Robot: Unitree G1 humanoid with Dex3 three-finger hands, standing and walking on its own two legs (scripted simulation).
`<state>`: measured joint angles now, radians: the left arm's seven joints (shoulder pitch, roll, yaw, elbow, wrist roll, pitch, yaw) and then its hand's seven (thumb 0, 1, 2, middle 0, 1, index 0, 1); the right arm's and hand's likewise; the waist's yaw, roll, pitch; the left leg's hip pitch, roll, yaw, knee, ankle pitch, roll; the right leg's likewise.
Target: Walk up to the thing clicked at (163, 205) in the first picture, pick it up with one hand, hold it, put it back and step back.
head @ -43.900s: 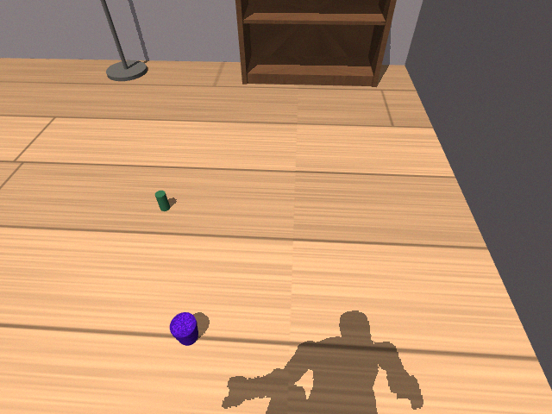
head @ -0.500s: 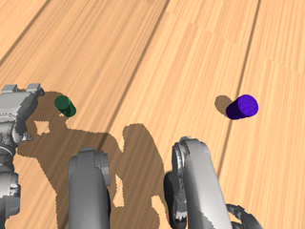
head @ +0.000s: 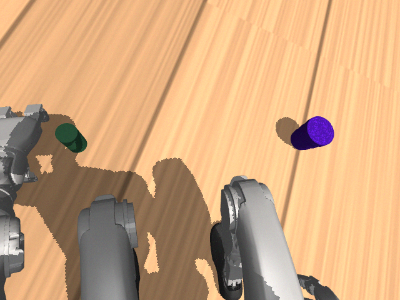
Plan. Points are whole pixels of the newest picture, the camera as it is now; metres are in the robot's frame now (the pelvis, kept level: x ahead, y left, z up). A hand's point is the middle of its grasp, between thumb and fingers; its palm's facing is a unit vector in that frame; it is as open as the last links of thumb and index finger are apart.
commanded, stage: rise first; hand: left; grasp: from above
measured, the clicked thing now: (72, 139) +0.49 +0.26 -0.29
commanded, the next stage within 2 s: approach in 0.08 s
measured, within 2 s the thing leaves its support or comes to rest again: neither
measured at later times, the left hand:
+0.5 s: hand (53, 125) +0.48 +0.27 -0.17, palm faces -0.39 -0.04 -0.92, open 13.8 cm
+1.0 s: hand (48, 148) +0.44 +0.28 -0.18, palm faces -0.53 -0.06 -0.85, open 13.6 cm
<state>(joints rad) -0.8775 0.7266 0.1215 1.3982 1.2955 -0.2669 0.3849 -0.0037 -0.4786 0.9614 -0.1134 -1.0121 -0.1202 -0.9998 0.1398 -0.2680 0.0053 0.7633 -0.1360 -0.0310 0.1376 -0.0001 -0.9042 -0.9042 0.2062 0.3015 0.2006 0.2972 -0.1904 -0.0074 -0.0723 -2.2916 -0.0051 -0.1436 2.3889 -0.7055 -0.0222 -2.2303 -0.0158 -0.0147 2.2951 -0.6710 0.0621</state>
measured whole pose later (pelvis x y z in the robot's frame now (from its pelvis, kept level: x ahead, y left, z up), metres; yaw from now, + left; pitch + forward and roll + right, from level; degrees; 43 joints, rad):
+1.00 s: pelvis -0.01 +0.00 +0.00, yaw +0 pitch +34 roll -8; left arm -0.91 0.73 0.06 1.42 1.23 -0.24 0.32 0.00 -0.45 0.93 -0.12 -1.06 -0.14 -1.04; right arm 0.22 -0.28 0.08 0.73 -0.13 -0.01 0.13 0.00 -0.90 -0.90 0.21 0.30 0.20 0.30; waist -0.24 0.00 -0.03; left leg -2.30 -0.01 -0.16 2.39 -0.68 -0.04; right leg -2.24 -0.01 -0.03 2.29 -0.64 0.06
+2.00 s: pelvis +0.00 +0.00 -0.03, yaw -4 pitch +32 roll -11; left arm -1.06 0.86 0.12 1.71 1.33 -0.22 0.57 0.00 -0.44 1.00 -0.13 -1.02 -0.13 -1.01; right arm 0.12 -0.31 0.18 0.72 -0.25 -0.16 0.22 0.00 -0.89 -0.90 0.21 0.30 0.20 0.30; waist -0.35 -0.06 0.06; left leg -2.36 0.00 -0.22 2.53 -0.74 -0.04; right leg -2.29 0.02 -0.07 2.38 -0.66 0.07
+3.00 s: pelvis +0.00 +0.01 -0.04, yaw -7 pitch +30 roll -14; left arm -1.09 0.94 0.12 1.76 1.32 -0.21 0.60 0.00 -0.05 0.71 -0.38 -0.90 -0.42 -0.86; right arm 0.13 -0.33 0.24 0.69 -0.27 -0.19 0.25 0.00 -0.90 -0.90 0.20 0.30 0.20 0.30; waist -0.38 -0.09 0.10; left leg -2.36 0.00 -0.25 2.55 -0.73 -0.02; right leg -2.26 0.03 -0.09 2.37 -0.65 0.07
